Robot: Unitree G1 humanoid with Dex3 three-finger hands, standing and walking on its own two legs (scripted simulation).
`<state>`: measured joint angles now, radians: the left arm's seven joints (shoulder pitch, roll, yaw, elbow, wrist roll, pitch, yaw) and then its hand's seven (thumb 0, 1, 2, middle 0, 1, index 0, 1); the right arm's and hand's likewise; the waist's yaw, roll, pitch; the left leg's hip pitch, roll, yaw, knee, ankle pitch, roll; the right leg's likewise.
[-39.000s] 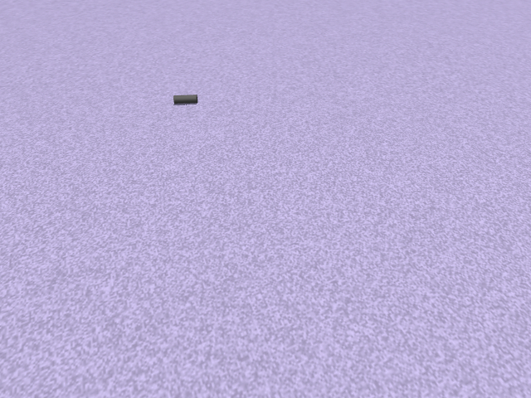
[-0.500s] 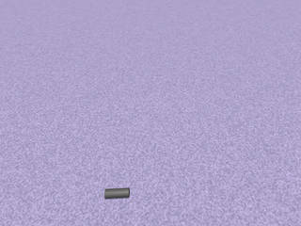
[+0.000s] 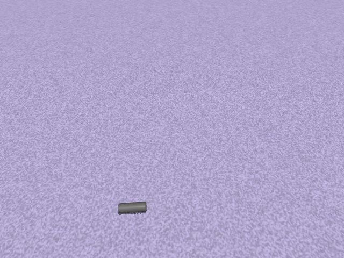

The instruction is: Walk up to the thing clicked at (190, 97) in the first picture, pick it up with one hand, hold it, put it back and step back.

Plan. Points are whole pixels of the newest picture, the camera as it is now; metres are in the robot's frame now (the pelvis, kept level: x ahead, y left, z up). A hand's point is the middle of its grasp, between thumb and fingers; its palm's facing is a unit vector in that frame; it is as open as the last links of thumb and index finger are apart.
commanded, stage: step back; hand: left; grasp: from above
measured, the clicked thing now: (132, 207) +0.47 +0.23 -0.75
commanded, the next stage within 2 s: none
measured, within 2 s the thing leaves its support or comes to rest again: neither
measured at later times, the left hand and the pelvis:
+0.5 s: hand out of the picture +0.05 +0.31 -0.17, palm faces -0.11 -0.92 -0.37, open 7.4 cm; pelvis -0.08 +0.05 -0.01, yaw -4 degrees
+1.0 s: hand out of the picture -0.06 +0.28 -0.14, palm faces -0.05 -0.91 -0.41, open 7.4 cm; pelvis -0.21 +0.02 -0.02, yaw -2 degrees
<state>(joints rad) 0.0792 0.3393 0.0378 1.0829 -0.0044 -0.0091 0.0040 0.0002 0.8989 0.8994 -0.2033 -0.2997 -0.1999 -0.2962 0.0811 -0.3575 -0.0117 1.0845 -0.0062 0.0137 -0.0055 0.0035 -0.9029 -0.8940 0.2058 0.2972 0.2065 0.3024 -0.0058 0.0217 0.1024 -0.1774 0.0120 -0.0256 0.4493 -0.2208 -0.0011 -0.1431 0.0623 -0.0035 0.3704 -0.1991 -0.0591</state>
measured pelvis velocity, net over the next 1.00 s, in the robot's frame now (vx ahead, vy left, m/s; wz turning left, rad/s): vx -0.21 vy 0.02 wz -0.03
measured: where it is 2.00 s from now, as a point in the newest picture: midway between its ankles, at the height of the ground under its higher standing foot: outside the picture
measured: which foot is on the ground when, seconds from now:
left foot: down 0.00-0.68, up 0.70-1.00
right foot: down 0.00-0.24, up 0.26-0.62, down 0.64-1.00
